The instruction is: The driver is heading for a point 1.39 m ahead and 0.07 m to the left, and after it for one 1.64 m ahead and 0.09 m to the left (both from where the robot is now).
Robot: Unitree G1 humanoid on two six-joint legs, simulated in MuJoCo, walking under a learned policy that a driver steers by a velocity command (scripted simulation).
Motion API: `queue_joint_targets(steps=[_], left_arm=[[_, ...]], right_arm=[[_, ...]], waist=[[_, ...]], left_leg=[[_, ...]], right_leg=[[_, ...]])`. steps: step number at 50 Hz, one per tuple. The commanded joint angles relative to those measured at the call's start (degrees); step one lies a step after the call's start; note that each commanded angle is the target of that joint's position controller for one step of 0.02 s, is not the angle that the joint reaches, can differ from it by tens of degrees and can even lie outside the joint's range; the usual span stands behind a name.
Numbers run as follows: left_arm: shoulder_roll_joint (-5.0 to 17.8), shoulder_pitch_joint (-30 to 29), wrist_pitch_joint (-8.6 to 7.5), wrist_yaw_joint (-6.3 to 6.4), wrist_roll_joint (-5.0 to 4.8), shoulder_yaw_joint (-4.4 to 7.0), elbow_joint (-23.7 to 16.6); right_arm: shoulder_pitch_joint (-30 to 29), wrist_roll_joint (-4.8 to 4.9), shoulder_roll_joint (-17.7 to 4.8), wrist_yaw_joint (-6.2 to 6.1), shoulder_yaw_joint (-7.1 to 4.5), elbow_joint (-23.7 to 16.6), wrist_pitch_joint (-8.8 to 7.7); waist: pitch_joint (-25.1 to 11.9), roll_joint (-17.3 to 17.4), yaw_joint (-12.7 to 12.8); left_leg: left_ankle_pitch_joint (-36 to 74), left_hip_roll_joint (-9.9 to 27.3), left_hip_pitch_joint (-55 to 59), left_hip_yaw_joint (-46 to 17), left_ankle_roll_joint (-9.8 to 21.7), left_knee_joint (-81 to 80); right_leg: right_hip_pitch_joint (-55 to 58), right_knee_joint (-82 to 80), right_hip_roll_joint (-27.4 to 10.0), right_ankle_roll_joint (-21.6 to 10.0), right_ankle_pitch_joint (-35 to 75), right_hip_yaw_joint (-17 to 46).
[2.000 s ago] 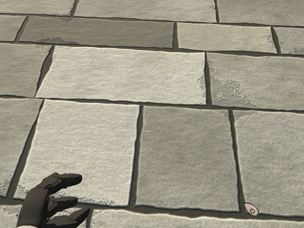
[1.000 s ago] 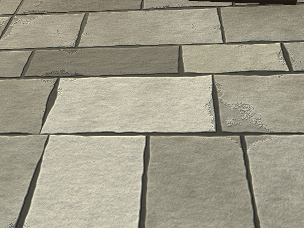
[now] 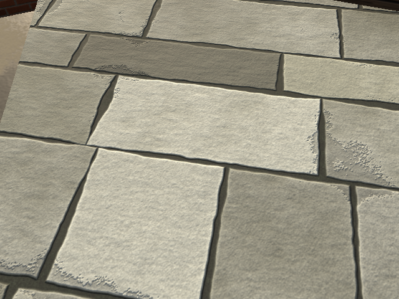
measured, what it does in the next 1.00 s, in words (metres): walks ahead: right foot, then left foot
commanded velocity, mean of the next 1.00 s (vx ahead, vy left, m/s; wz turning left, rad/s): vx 0.40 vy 0.00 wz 0.12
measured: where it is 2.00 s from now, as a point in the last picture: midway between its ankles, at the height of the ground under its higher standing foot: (194, 125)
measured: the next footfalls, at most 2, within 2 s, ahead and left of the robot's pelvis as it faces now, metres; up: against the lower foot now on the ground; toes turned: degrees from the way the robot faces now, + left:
right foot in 0.08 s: +0.05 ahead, -0.14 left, +0.00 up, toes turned -10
left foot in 0.80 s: +0.22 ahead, +0.20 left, +0.00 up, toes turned +19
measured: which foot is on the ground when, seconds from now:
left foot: down 0.00-0.08, up 0.10-0.78, down 0.80-1.00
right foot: up 0.00-0.06, down 0.08-0.82, up 0.84-1.00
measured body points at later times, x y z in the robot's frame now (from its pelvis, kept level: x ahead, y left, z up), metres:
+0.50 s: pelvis +0.03 -0.04 +0.01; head +0.05 -0.05 +0.46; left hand +0.20 +0.21 -0.08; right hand +0.15 -0.33 -0.10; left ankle +0.02 +0.11 -0.67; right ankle +0.01 -0.13 -0.74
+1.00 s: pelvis +0.25 +0.13 +0.00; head +0.26 +0.15 +0.45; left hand +0.28 +0.40 -0.14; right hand +0.36 -0.13 -0.11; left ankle +0.19 +0.18 -0.74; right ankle +0.28 -0.05 -0.63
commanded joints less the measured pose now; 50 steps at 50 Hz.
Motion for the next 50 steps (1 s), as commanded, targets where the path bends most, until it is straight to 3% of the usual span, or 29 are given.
queue_joint_targets(steps=[1,3,4,5,6,7,8,9,10,12,14,17,19,20,23,30,31,34,38,39,40,41,42,43,44,45,46,47,50], left_arm=[[4.5,-2.1,-0.01,-1.04,-0.46,1.33,-6.3],[5.3,2.1,0.29,-0.77,-0.06,2.18,-5.7],[9.4,6.6,-0.03,0.44,0.41,3.73,-4.8],[17.3,9.3,-0.74,1.85,1.32,5.23,-5.5],[16.6,7.9,-2.55,1.30,3.27,4.19,-6.9],[13.3,6.7,-3.70,0.86,2.78,2.95,-6.5],[11.3,4.0,-4.30,1.22,1.74,2.27,-5.5],[8.5,0.6,-4.30,1.70,0.96,1.31,-5.6],[6.0,-2.5,-4.33,2.17,0.78,0.20,-5.5],[1.9,-4.8,-5.06,2.60,2.61,-1.63,-4.6],[3.2,-5.6,-5.61,2.85,3.86,-1.30,-3.8],[8.9,-3.8,-4.48,3.77,3.37,0.66,-2.6],[8.2,-3.2,-3.85,4.02,3.13,0.68,-2.3],[8.3,-1.4,-3.94,4.02,2.67,0.95,-2.1],[8.3,1.5,-5.70,3.99,1.55,1.36,-0.6],[8.4,3.6,-9.08,3.04,1.81,2.51,1.6],[7.4,6.9,-9.10,1.55,4.93,1.45,2.8],[8.5,7.1,-9.60,0.75,4.55,1.43,3.7],[11.1,8.0,-8.60,0.81,4.24,1.35,5.8],[11.9,6.8,-8.26,0.84,3.59,1.30,6.3],[10.5,6.5,-8.19,0.71,3.37,0.50,6.6],[4.3,4.9,-8.14,-0.05,3.61,-1.63,4.2],[2.2,0.8,-8.84,-0.05,2.65,-2.00,-0.3],[4.8,-3.4,-9.03,0.11,1.32,-1.45,-0.7],[4.8,0.8,-9.32,0.11,0.64,-1.38,0.8],[5.4,5.6,-9.21,-0.23,1.36,-1.15,3.7],[4.9,9.0,-8.25,-0.78,2.56,-1.01,6.0],[4.4,11.3,-7.15,-1.41,2.94,-1.14,7.5],[2.5,7.1,-5.19,-3.00,1.78,-1.39,7.8]], right_arm=[[-0.9,1.51,-10.2,0.84,-3.30,-3.5,-0.80],[-0.4,2.76,-10.1,1.39,-3.35,-2.2,-0.74],[2.2,2.42,-8.8,1.87,-3.04,-1.0,-1.06],[-1.7,-0.80,-4.4,1.96,-1.42,-4.7,-1.82],[-3.2,-0.65,-6.1,1.54,-1.61,-5.1,-2.07],[-5.2,1.06,-8.9,1.47,-2.30,-4.5,-1.75],[-4.7,1.54,-8.2,1.13,-2.09,-4.2,-1.57],[-2.9,1.00,-8.0,0.59,-1.99,-2.5,-1.29],[-0.7,0.52,-8.1,0.43,-2.02,-1.3,-0.88],[4.8,0.95,-5.8,0.93,-1.35,2.0,-0.14],[4.2,1.61,-5.2,0.84,-0.83,2.0,0.33],[1.1,1.81,-8.4,0.65,-1.41,-0.7,0.81],[1.0,2.13,-8.8,0.72,-1.75,-1.5,1.31],[1.3,2.28,-8.3,0.90,-1.65,-1.9,1.45],[-0.2,2.54,-8.3,1.69,-2.08,-3.6,0.55],[-0.8,3.32,-3.8,3.57,-1.01,-4.8,-1.88],[-1.7,-3.11,-4.5,6.18,-0.93,-4.6,0.43],[-4.6,-1.85,-4.1,8.72,-0.47,-6.0,0.82],[-1.1,-2.25,-5.9,7.58,-0.27,-4.0,-0.53],[6.3,-2.44,-6.3,6.76,-0.57,-1.6,-1.20],[19.9,-2.67,-8.4,5.59,-1.76,3.3,-2.03],[30.3,-3.12,-15.3,4.06,-3.29,5.9,-2.90],[28.8,-2.53,-21.5,3.08,-3.80,3.8,-3.81],[23.9,-2.91,-18.6,2.48,-3.02,2.7,-3.91],[21.3,-3.13,-15.2,2.19,-2.01,3.4,-4.06],[17.3,-2.47,-11.2,2.55,-0.85,3.4,-4.58],[13.0,-1.39,-8.6,2.61,0.06,2.9,-5.25],[11.9,-1.06,-6.7,2.62,0.82,2.6,-5.95],[14.5,-1.06,-5.4,2.93,1.01,5.2,-7.95]], waist=[[-8.9,7.2,-0.9],[-10.5,5.8,2.3],[-12.9,-0.6,4.0],[-14.3,-17.9,3.4],[-21.7,-15.4,4.6],[-19.5,-7.8,5.2],[-15.1,-6.6,3.0],[-13.1,-3.5,1.2],[-12.1,-4.3,-0.5],[-12.5,-5.0,-2.6],[-10.2,-6.3,-1.7],[-6.9,-7.7,0.8],[-4.9,-6.7,1.5],[-5.5,-6.7,2.5],[-3.7,-6.6,3.1],[-2.3,-3.8,2.2],[-2.2,-3.1,2.7],[0.3,-6.8,2.6],[1.4,-6.5,0.1],[-0.7,-4.6,-4.6],[-7.4,1.2,-11.6],[-12.7,17.3,-15.8],[-15.1,24.0,-14.5],[-9.4,9.3,-13.9],[-5.9,4.0,-8.9],[-4.6,2.5,-4.4],[-3.5,5.0,-1.3],[-3.9,7.7,-0.3],[1.4,4.4,-0.4]], left_leg=[[35.5,17.5,10.5,-8.2,8.3,-2.6],[35.7,15.3,6.6,-5.2,4.4,5.9],[29.1,10.8,-1.3,-2.7,0.2,16.1],[-14.2,2.7,-23.4,-1.6,-4.9,35.7],[-25.5,-2.1,-28.6,-14.4,-6.8,47.4],[-22.7,-0.4,-29.5,-18.2,-6.2,50.0],[-18.0,0.6,-30.7,-18.7,-5.2,47.0],[-13.7,1.6,-30.4,-19.1,-5.0,43.5],[-9.4,1.6,-26.7,-19.0,-5.4,41.1],[-3.2,1.1,-17.2,-19.3,-6.2,35.4],[-1.8,0.3,-13.5,-19.7,-6.9,27.5],[-4.3,0.4,-17.8,-17.8,-7.4,27.1],[-5.7,1.8,-22.1,-18.2,-7.6,29.2],[-5.1,2.6,-24.8,-17.9,-7.3,30.3],[-3.7,4.2,-34.9,-19.0,-5.3,33.1],[2.2,6.6,-39.1,-18.2,-2.6,30.4],[3.9,4.1,-36.0,-14.8,-2.3,27.4],[4.6,3.2,-28.0,-13.3,0.0,19.6],[-1.2,-1.1,-15.4,-9.5,4.5,12.1],[-1.4,-4.3,-5.4,-8.2,5.6,8.5],[-1.6,-8.5,12.4,-7.7,6.5,6.8],[-21.0,4.2,27.1,-27.0,7.0,-2.3],[-34.0,15.4,28.2,-53.7,7.5,-14.4],[-25.2,18.1,22.7,-50.2,5.2,-15.8],[-16.5,18.1,17.9,-42.3,4.0,-12.5],[-12.2,14.8,13.0,-36.4,2.1,-12.9],[-8.9,11.8,9.4,-30.8,0.2,-14.5],[-6.1,11.1,6.2,-27.1,-0.9,-16.0],[3.1,9.2,4.2,-18.0,-3.2,-20.5]], right_leg=[[0.7,-6.3,1.3,-2.7,0.1,-2.6],[11.4,-18.6,4.5,-5.8,7.6,-3.3],[23.3,-24.1,3.7,-9.0,25.4,2.1],[37.6,-21.8,-12.4,-16.7,58.7,23.9],[34.8,-24.1,-20.7,-28.2,57.9,33.8],[32.9,-25.0,-17.8,-26.5,54.0,26.3],[30.1,-24.9,-14.0,-22.6,46.9,21.1],[28.1,-25.2,-11.4,-19.4,41.7,17.7],[24.5,-26.0,-10.1,-18.1,41.5,14.7],[19.4,-27.7,-7.9,-16.8,41.5,8.3],[17.1,-28.9,-6.9,-15.9,37.1,4.5],[19.1,-31.2,-10.9,-18.1,29.1,6.8],[20.3,-32.7,-13.3,-18.9,21.8,8.4],[22.1,-35.6,-14.5,-18.9,8.5,9.9],[28.1,-41.9,-17.7,-16.8,-14.5,15.7],[32.8,-43.9,-16.4,-13.7,-8.1,3.0],[31.4,-43.1,-15.4,-11.9,-8.6,-1.4],[24.2,-44.4,-14.5,-10.1,-9.7,-6.0],[22.2,-41.1,-15.2,-10.8,2.4,-9.8],[19.1,-31.0,-13.5,-11.1,18.0,-12.7],[12.2,-11.8,-9.6,-11.0,32.6,-15.9],[-5.0,12.8,-3.7,-8.7,7.0,-14.2],[-20.2,29.3,7.5,-8.1,-13.3,4.2],[-25.6,33.6,8.0,-8.9,-4.6,14.6],[-24.7,32.7,4.7,-9.5,2.8,13.4],[-20.8,28.5,1.8,-8.9,7.4,11.8],[-18.0,26.3,0.1,-7.8,11.0,10.7],[-14.6,26.1,-0.9,-6.8,13.1,9.9],[-18.0,26.0,-0.6,-6.4,19.5,8.9]])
